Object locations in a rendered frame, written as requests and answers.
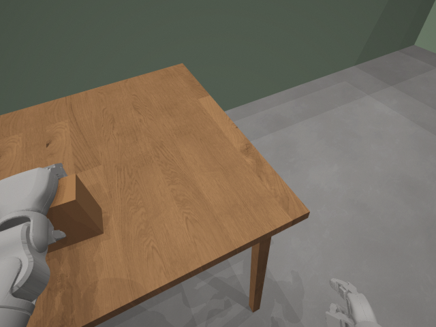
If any right robot hand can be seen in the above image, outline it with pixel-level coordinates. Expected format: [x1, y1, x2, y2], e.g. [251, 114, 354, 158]
[326, 278, 378, 327]

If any left robot hand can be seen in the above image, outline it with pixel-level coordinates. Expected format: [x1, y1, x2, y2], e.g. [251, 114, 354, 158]
[0, 163, 67, 245]

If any table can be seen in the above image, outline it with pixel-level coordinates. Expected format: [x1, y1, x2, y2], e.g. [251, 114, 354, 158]
[0, 63, 310, 327]

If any robot left forearm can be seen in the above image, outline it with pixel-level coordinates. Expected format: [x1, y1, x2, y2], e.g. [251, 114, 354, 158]
[0, 211, 50, 327]

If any sponge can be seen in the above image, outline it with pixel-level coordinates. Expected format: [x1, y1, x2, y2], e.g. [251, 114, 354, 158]
[46, 174, 104, 253]

